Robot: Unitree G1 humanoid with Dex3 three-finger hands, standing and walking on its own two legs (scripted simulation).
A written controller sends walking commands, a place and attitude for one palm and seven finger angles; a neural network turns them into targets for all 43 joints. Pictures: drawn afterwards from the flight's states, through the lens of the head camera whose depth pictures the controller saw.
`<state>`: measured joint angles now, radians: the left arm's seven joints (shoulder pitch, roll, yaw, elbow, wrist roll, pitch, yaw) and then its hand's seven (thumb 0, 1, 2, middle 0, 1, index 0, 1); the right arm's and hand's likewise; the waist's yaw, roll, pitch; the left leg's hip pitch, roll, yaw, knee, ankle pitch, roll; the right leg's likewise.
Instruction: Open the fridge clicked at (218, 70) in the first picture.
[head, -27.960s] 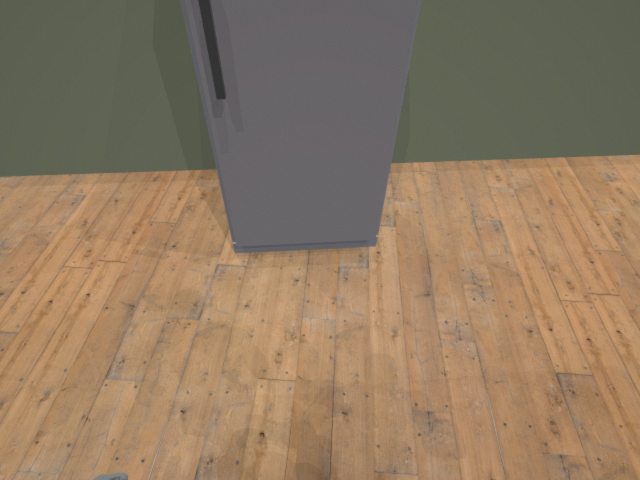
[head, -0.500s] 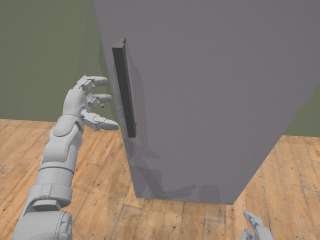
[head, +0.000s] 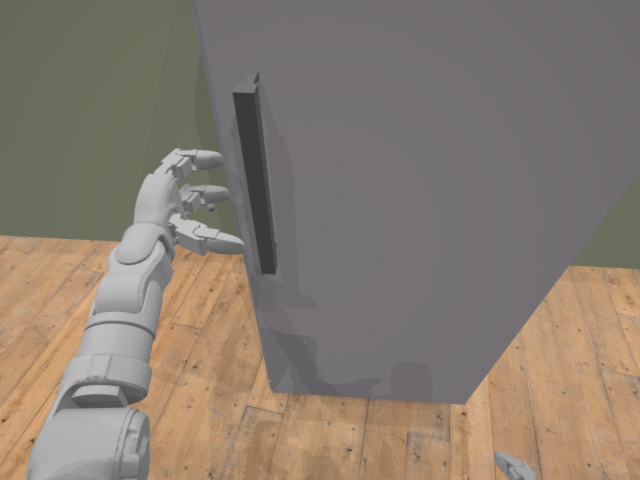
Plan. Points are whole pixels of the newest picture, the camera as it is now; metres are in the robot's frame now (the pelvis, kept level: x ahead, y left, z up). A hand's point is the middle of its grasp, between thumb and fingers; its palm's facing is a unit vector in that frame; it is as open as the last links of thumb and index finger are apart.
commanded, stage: feel for the door with the fingertips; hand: left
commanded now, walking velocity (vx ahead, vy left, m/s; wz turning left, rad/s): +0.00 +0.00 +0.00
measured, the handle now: (262, 187) +0.47 +0.10 +0.13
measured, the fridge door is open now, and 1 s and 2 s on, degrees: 0 0 0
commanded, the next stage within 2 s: slide the fingers in behind the handle in 0.88 s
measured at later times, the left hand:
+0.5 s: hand (237, 208) +0.40 +0.12 +0.15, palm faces +0.04 -1.00 +0.00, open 14.0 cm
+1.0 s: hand (240, 198) +0.43 +0.12 +0.15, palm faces +0.05 -1.00 -0.01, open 13.6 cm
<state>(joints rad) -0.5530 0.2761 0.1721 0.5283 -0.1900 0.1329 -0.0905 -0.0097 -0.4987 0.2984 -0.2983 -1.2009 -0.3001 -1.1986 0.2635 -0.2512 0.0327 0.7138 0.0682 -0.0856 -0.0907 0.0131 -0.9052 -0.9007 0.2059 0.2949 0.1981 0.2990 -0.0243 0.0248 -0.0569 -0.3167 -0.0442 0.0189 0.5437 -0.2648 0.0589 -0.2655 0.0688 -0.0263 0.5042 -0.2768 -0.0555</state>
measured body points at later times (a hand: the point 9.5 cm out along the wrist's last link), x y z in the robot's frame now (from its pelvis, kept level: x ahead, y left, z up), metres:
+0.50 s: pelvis +0.01 -0.01 +0.00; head -0.01 -0.02 +0.45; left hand +0.39 +0.18 +0.15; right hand +0.14 -0.25 -0.10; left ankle +0.01 +0.08 -0.73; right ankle -0.01 -0.08 -0.73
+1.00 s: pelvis -0.01 -0.02 +0.00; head +0.01 -0.03 +0.45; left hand +0.42 +0.18 +0.15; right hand +0.10 -0.28 -0.12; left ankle +0.01 +0.08 -0.73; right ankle -0.01 -0.08 -0.73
